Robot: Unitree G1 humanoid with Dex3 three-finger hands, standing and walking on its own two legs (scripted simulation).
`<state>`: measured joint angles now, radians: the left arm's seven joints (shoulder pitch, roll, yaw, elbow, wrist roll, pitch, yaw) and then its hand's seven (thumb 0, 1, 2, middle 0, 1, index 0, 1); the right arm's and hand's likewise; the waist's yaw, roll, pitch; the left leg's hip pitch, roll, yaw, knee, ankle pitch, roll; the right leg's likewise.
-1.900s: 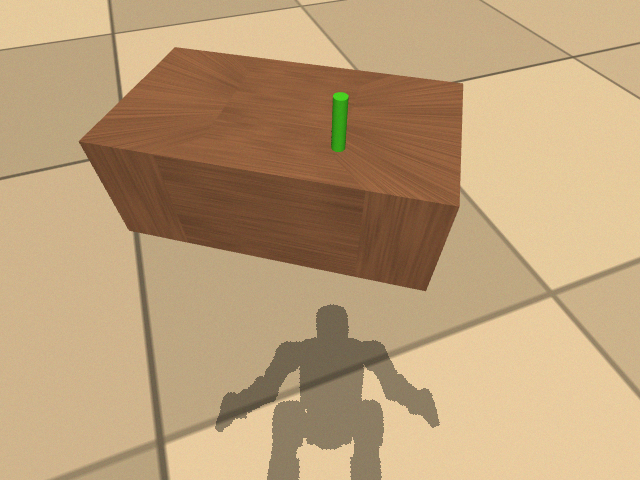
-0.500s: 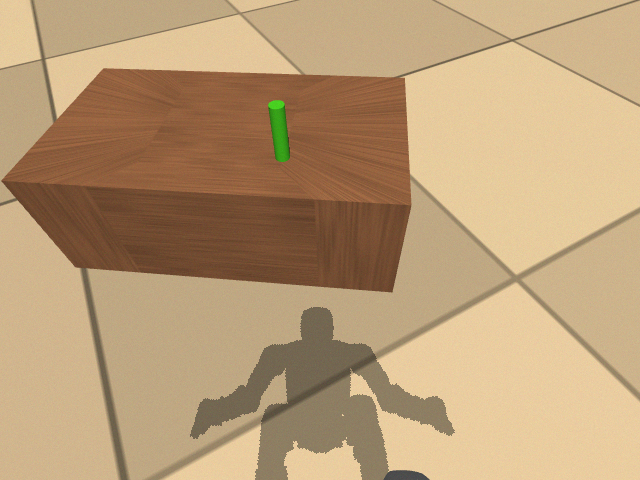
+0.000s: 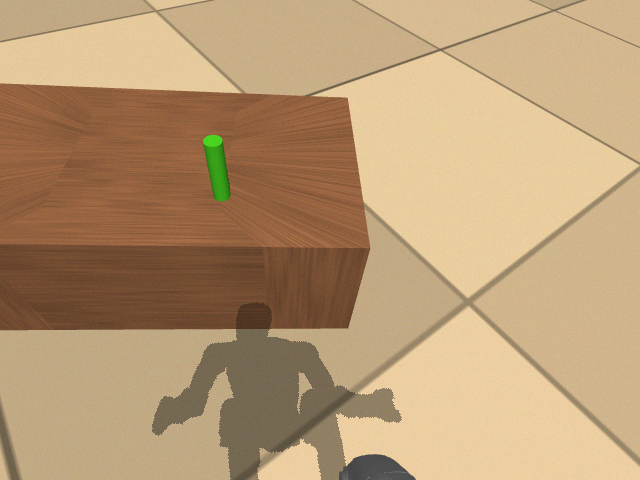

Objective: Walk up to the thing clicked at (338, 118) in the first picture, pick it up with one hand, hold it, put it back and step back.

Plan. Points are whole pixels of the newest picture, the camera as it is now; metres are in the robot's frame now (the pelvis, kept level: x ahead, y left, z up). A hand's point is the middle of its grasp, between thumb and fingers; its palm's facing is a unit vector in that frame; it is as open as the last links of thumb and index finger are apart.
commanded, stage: walk up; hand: left
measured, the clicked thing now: (217, 170) +0.85 +0.22 -0.22
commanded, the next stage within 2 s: none
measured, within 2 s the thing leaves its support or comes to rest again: neither
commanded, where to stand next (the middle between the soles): +0.36 +0.02 m, yaw -1 degrees
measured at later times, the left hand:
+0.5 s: hand (140, 392) +0.25 +0.24 -0.11, palm faces -0.08 -0.91 -0.41, open 7.4 cm
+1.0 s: hand (133, 345) +0.35 +0.29 -0.16, palm faces -0.09 -0.91 -0.40, open 7.4 cm
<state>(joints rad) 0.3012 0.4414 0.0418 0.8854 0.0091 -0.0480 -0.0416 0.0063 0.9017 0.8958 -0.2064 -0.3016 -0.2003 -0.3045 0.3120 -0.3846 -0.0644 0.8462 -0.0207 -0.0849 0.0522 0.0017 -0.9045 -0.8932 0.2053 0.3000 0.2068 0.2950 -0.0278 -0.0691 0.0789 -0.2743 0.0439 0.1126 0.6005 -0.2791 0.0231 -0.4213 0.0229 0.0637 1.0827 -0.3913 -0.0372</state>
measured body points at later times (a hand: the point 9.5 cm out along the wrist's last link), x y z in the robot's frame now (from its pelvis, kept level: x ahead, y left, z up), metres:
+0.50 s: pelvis +0.17 -0.02 +0.01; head +0.19 -0.05 +0.45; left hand +0.26 +0.29 -0.08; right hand +0.23 -0.35 -0.12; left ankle +0.26 +0.13 -0.68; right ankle +0.19 -0.14 -0.73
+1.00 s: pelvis +0.27 +0.02 -0.01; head +0.30 +0.02 +0.44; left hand +0.35 +0.33 -0.13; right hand +0.35 -0.30 -0.12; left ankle +0.33 +0.13 -0.73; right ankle +0.30 -0.12 -0.73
